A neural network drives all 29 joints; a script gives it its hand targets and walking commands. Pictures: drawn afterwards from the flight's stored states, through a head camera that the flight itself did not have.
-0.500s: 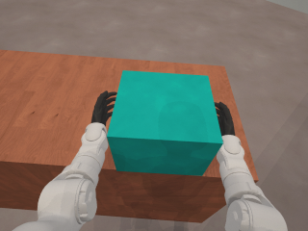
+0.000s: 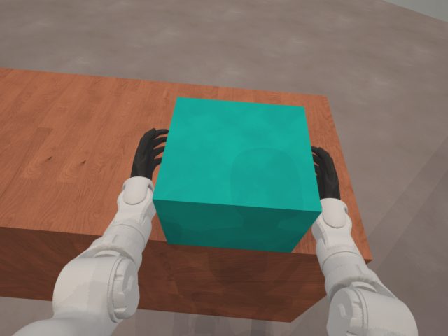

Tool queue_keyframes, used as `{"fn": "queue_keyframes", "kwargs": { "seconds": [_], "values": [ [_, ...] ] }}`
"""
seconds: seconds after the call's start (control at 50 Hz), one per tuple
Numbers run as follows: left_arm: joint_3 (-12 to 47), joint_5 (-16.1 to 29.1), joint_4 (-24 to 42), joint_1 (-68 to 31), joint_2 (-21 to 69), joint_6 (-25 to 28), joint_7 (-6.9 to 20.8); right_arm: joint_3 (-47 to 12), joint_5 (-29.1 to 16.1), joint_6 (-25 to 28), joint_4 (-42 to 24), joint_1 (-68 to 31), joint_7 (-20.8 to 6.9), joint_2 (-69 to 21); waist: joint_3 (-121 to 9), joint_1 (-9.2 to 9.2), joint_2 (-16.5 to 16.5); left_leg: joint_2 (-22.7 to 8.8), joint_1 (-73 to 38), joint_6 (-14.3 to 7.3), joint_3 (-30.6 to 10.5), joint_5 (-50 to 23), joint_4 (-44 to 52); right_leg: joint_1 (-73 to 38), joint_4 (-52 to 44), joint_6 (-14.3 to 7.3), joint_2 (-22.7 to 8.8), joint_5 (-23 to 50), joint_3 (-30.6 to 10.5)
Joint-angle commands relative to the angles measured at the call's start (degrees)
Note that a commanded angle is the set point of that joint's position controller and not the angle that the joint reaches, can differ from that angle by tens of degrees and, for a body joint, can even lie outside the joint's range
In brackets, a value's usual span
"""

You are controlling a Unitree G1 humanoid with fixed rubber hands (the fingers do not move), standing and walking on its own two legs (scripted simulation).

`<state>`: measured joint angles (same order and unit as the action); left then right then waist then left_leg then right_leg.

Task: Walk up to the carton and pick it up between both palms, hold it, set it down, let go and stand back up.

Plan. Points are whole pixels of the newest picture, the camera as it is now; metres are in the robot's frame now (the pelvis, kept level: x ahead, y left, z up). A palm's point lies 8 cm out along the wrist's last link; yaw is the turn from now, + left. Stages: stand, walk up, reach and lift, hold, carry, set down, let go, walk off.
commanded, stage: reach and lift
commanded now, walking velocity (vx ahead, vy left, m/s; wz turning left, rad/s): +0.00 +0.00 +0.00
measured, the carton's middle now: (235, 176) +0.43 -0.02 +0.03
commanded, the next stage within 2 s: none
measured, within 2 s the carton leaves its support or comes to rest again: neither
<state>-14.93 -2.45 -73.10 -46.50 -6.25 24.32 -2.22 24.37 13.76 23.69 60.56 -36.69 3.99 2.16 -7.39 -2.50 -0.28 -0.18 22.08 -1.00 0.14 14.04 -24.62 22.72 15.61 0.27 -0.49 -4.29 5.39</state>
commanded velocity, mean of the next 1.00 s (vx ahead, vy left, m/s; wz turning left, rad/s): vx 0.00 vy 0.00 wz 0.00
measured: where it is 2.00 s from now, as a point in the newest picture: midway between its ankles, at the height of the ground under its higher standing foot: outside the picture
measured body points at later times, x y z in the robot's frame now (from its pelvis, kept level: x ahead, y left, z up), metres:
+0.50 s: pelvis -0.02 -0.01 +0.00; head +0.03 +0.02 +0.44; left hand +0.42 +0.16 +0.07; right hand +0.38 -0.19 +0.06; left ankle -0.03 +0.10 -0.74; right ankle +0.02 -0.13 -0.74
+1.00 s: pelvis -0.01 +0.00 -0.01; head +0.01 +0.00 +0.44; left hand +0.41 +0.15 +0.08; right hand +0.38 -0.20 +0.06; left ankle -0.03 +0.10 -0.74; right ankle +0.02 -0.13 -0.74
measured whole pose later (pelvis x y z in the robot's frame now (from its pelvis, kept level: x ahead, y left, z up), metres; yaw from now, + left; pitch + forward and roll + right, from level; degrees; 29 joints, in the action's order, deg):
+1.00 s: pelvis -0.01 +0.00 -0.01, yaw +1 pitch +13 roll -2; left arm -0.2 11.3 -66.9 -42.5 -8.0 18.8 -5.5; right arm 6.4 -3.0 18.9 56.5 -32.8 8.0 6.7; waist -12.6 -2.4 -2.7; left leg -0.4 26.9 -0.9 -0.7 15.1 -28.6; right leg 27.4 19.7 0.0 -0.5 -5.7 6.2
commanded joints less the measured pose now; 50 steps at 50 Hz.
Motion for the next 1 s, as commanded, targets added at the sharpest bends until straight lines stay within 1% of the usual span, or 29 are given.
{"fn": "queue_keyframes", "kwargs": {
  "seconds": [0.0, 0.04, 0.08, 0.1, 0.12, 0.2, 0.22, 0.28, 0.36, 0.38, 0.42, 0.46, 0.52, 0.54, 0.58, 0.6, 0.64, 0.66, 0.68, 0.7, 0.74, 0.76, 0.82, 0.84, 0.86, 0.9, 0.92, 0.94, 0.98],
  "values": [
    [13.43, -6.02, 8.12, -39.20, 32.94, 5.28, 8.27, -20.39, 7.13, 8.96, -6.64, -40.65, -7.75, -31.14, -37.42, 0.54, -2.36, 0.22, -2.92, 6.34, 1.71, -30.50, 1.30, -28.69, 6.12, -0.58, 0.15, 28.16, -0.49],
    [13.14, -6.75, 8.74, -40.73, 32.69, 6.66, 8.24, -19.49, 8.00, 10.51, -4.79, -40.71, -7.49, -32.24, -38.48, 0.87, -2.87, 0.51, -0.56, 6.18, 2.30, -28.46, 1.80, -28.43, 6.40, -0.16, -0.03, 27.40, -0.86],
    [13.38, -6.83, 8.03, -40.77, 33.62, 6.90, 8.11, -18.15, 8.97, 11.70, -2.03, -40.93, -7.21, -31.56, -37.95, -0.25, -2.51, 0.30, -3.40, 6.17, 2.54, -28.22, 2.14, -26.28, 5.64, -0.54, 0.49, 26.09, 0.03],
    [13.72, -7.00, 8.49, -40.86, 33.94, 7.11, 7.82, -17.75, 9.54, 12.42, -0.95, -41.33, -7.19, -29.97, -39.05, 0.30, -2.42, -0.07, -4.22, 6.51, 2.46, -28.59, 1.56, -24.62, 5.66, -0.84, 0.64, 24.58, 0.51],
    [14.17, -6.96, 8.41, -41.79, 33.03, 7.27, 7.69, -17.08, 10.10, 12.78, 0.19, -40.91, -6.86, -29.80, -39.19, -0.22, -2.64, 0.21, -3.81, 6.55, 2.46, -26.65, 1.55, -24.08, 5.39, -1.07, 0.49, 22.81, 0.60],
    [11.91, -6.81, 4.70, -42.61, 31.75, 7.65, 8.22, -16.32, 10.79, 14.11, 1.71, -44.54, -6.82, -29.42, -36.79, 1.27, -0.80, 0.69, 0.91, 5.22, 3.19, -19.73, 3.73, -23.97, 5.54, -0.53, 0.08, 18.87, 0.26],
    [11.88, -7.40, 4.09, -42.28, 32.60, 7.65, 8.43, -15.70, 11.56, 14.46, 1.85, -44.28, -6.71, -30.08, -35.89, 1.48, -0.49, 0.92, -0.15, 5.20, 3.65, -19.62, 3.59, -23.82, 5.18, -0.22, 0.19, 18.22, 0.44],
    [13.11, -6.58, 5.20, -45.18, 31.26, 8.06, 8.07, -14.17, 11.48, 14.99, 5.44, -44.29, -6.38, -28.93, -37.69, 0.82, -3.14, 0.59, -1.10, 5.88, 4.02, -19.98, 2.84, -19.79, 4.64, -1.14, -0.05, 15.79, 0.35],
    [13.62, -6.10, 4.61, -44.47, 31.49, 7.52, 7.90, -16.13, 10.52, 14.87, 5.29, -45.38, -6.40, -29.41, -40.34, 2.11, -3.87, 1.16, -0.34, 5.62, 4.21, -19.22, 2.10, -18.72, 5.35, -0.98, 0.39, 14.64, 0.21],
    [13.33, -5.84, 3.79, -44.55, 31.55, 7.31, 7.89, -16.02, 10.33, 14.52, 4.78, -46.36, -6.40, -29.42, -40.59, 2.33, -1.81, 1.37, -0.08, 5.03, 4.05, -17.86, 2.45, -19.26, 5.33, -0.39, 0.63, 13.95, 0.01],
    [14.21, -5.11, 4.20, -44.05, 31.53, 6.96, 7.89, -16.39, 9.54, 14.26, 5.20, -45.33, -6.28, -28.81, -40.64, 2.16, -3.07, 0.91, -0.96, 5.31, 3.97, -17.98, 2.31, -18.98, 5.56, -0.78, 0.51, 13.59, 0.15],
    [14.71, -4.74, 4.53, -44.75, 32.60, 6.96, 7.63, -17.12, 8.95, 14.13, 5.61, -46.03, -6.51, -29.27, -40.94, 2.27, -2.77, 0.75, -1.80, 5.44, 3.82, -17.79, 2.19, -16.24, 5.04, -1.05, 0.78, 11.91, 0.42],
    [16.54, -3.07, 5.03, -44.51, 33.58, 6.64, 7.89, -17.76, 8.08, 13.35, 5.47, -46.00, -6.25, -28.91, -40.63, 0.92, -3.64, 0.99, -3.49, 6.02, 3.04, -21.92, 0.85, -16.18, 5.47, -1.21, 1.20, 15.47, 0.20],
    [16.60, -2.79, 4.74, -44.35, 33.66, 6.50, 7.88, -18.77, 7.54, 13.13, 5.10, -46.08, -6.22, -28.88, -40.74, 1.50, -2.87, 1.01, -3.36, 5.81, 3.06, -21.59, 0.59, -15.72, 5.61, -0.94, 1.54, 14.71, 0.23],
    [19.41, -1.03, 6.45, -43.96, 34.93, 6.41, 7.82, -21.02, 5.55, 12.89, 2.17, -46.51, -6.09, -29.76, -44.56, 0.83, -4.16, 1.16, -4.89, 6.39, 2.64, -24.80, -0.50, -16.61, 6.09, -0.95, 1.86, 17.99, 0.17],
    [20.11, -0.39, 6.89, -44.23, 35.39, 6.38, 7.70, -21.86, 4.94, 12.34, 2.55, -46.59, -6.15, -30.11, -44.79, 0.69, -3.28, 1.05, -4.53, 6.35, 2.16, -24.99, -1.05, -16.30, 6.35, -0.77, 2.18, 18.48, -0.24],
    [21.23, 0.31, 9.48, -44.50, 36.05, 5.79, 7.44, -23.88, 3.17, 10.93, 0.79, -45.59, -5.93, -30.71, -44.75, 0.21, -5.48, 1.32, -4.28, 6.56, 1.62, -25.22, -1.45, -16.69, 6.61, -0.94, 1.98, 18.77, -0.53],
    [21.92, 1.17, 10.15, -43.27, 36.91, 5.60, 7.48, -25.78, 2.03, 10.33, -2.33, -46.37, -5.93, -31.41, -44.93, 0.67, -3.20, 1.34, -4.57, 5.87, 0.93, -26.57, -2.06, -17.70, 7.13, -0.46, 2.14, 20.61, -1.28],
    [22.18, 1.90, 10.24, -42.13, 37.02, 5.29, 7.45, -26.81, 1.18, 9.60, -3.18, -46.38, -5.91, -31.24, -43.89, 0.86, -2.93, 1.51, -3.63, 5.57, 0.72, -25.27, -1.49, -18.43, 7.03, -0.49, 2.28, 19.63, -1.25],
    [23.31, 2.28, 12.54, -44.73, 37.61, 5.22, 7.36, -27.39, 0.12, 9.07, -4.06, -46.44, -5.66, -32.23, -43.99, -0.17, -3.66, 1.66, -3.56, 5.94, 0.55, -25.41, -1.86, -19.55, 7.40, -0.47, 2.01, 19.93, -1.57],
    [23.71, 2.62, 12.34, -43.81, 37.45, 4.99, 7.26, -29.00, -1.26, 8.08, -6.39, -47.43, -5.83, -32.43, -44.24, 1.07, -3.95, 1.83, -1.97, 5.57, 0.19, -24.58, -1.75, -18.69, 8.18, -0.38, 1.69, 20.89, -2.40],
    [24.48, 3.18, 14.67, -42.72, 37.68, 4.73, 6.91, -31.18, -2.59, 7.34, -7.00, -46.25, -6.00, -33.03, -45.28, 1.60, -4.60, 1.57, -3.83, 5.56, 0.19, -26.11, -1.74, -19.40, 8.26, -0.45, 2.06, 20.68, -2.09],
    [28.75, 5.58, 19.90, -42.86, 40.82, 3.78, 6.42, -33.97, -5.61, 5.53, -11.78, -45.51, -5.53, -33.19, -47.41, -1.17, -4.34, 1.55, -7.45, 6.24, -1.26, -31.19, -3.58, -19.94, 8.57, -0.50, 2.71, 25.06, -2.28],
    [30.23, 6.29, 21.85, -42.90, 41.10, 3.40, 6.29, -35.11, -6.18, 4.64, -13.15, -44.64, -5.27, -33.68, -46.37, -2.29, -3.15, 1.41, -7.68, 6.40, -1.75, -32.02, -3.78, -19.11, 8.51, -0.32, 2.95, 25.74, -2.37],
    [31.07, 6.88, 23.31, -41.99, 42.46, 2.71, 6.33, -36.98, -7.52, 3.79, -16.10, -45.30, -5.14, -34.15, -45.52, -1.91, -3.83, 1.58, -8.72, 6.44, -2.40, -34.39, -4.39, -19.42, 8.51, -0.32, 3.09, 26.66, -2.61],
    [30.72, 7.35, 24.40, -43.16, 41.58, 1.48, 6.37, -38.26, -8.75, 1.25, -17.90, -45.06, -4.88, -34.35, -44.16, -2.01, -2.54, 2.04, -6.86, 5.81, -2.89, -30.37, -3.62, -20.93, 8.48, -0.18, 2.64, 24.94, -3.07],
    [31.33, 7.41, 25.29, -41.02, 42.09, 0.85, 6.39, -40.78, -10.60, 0.28, -21.35, -45.64, -4.93, -35.78, -44.42, -0.54, -2.38, 2.06, -6.17, 5.19, -3.23, -30.94, -3.46, -21.78, 8.83, 0.07, 2.54, 25.42, -3.92],
    [32.59, 8.18, 26.20, -39.43, 42.72, 0.23, 6.20, -41.78, -11.29, -1.04, -22.45, -44.77, -5.07, -35.07, -43.64, -1.51, -1.37, 2.00, -5.58, 4.98, -3.12, -29.21, -2.94, -22.83, 8.63, 0.23, 2.71, 24.45, -3.84],
    [34.52, 10.55, 30.56, -39.03, 43.87, -1.62, 5.63, -45.75, -14.57, -3.77, -27.70, -44.21, -4.82, -36.20, -46.23, -1.55, -0.99, 2.17, -5.85, 4.70, -4.06, -29.75, -2.91, -24.42, 8.84, 0.04, 2.63, 25.86, -4.77]
  ]
}}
